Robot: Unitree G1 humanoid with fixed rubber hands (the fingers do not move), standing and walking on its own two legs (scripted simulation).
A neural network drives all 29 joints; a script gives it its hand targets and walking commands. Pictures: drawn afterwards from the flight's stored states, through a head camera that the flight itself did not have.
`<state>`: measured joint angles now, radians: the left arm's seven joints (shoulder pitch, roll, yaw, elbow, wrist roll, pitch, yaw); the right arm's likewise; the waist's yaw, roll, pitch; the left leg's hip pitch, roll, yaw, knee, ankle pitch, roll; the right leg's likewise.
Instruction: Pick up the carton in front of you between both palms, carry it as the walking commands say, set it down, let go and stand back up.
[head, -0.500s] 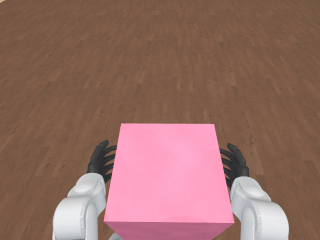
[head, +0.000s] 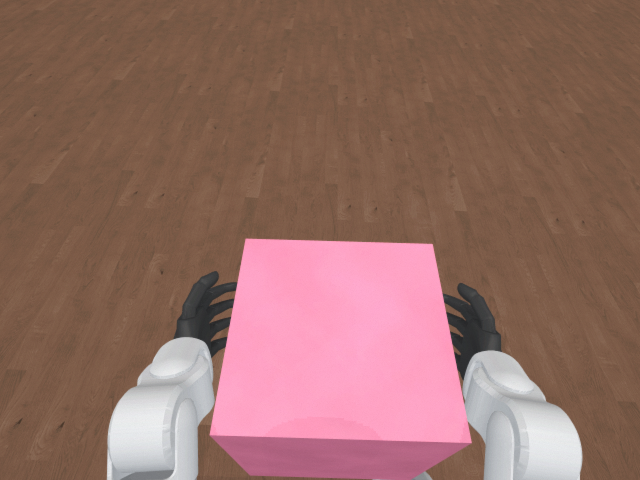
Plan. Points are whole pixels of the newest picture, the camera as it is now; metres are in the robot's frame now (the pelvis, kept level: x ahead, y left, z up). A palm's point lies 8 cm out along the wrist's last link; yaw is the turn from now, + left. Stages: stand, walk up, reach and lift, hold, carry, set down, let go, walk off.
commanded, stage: carry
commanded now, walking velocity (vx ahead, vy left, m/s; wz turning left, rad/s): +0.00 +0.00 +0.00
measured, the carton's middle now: (334, 368) +0.24 +0.00 +0.02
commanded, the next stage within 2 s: none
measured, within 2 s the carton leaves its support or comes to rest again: neither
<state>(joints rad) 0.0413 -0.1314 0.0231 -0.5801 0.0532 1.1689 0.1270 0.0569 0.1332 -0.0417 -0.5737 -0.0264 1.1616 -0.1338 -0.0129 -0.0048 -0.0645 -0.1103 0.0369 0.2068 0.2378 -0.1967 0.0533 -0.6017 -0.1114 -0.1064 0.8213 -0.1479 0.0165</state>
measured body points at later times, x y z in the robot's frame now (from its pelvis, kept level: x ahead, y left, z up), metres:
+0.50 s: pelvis +0.21 -0.03 -0.02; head +0.21 -0.03 +0.43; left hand +0.46 +0.13 +0.08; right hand +0.47 -0.17 +0.07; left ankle +0.14 +0.09 -0.75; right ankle +0.24 -0.11 -0.75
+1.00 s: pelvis +0.23 -0.01 -0.02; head +0.21 -0.01 +0.43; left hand +0.47 +0.15 +0.07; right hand +0.48 -0.15 +0.07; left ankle +0.14 +0.09 -0.75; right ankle +0.24 -0.11 -0.75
